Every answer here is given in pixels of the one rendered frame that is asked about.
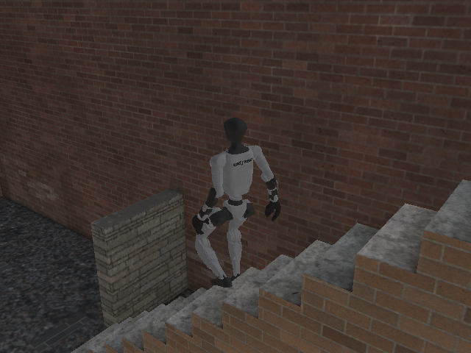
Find stairs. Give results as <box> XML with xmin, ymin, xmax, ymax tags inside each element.
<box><xmin>71</xmin><ymin>179</ymin><xmax>471</xmax><ymax>353</ymax></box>

